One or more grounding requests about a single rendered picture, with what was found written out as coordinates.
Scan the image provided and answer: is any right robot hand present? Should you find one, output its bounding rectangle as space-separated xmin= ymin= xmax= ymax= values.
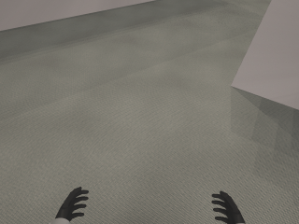
xmin=211 ymin=191 xmax=246 ymax=224

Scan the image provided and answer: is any left robot hand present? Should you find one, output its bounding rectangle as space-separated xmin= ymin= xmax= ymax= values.
xmin=55 ymin=187 xmax=89 ymax=222

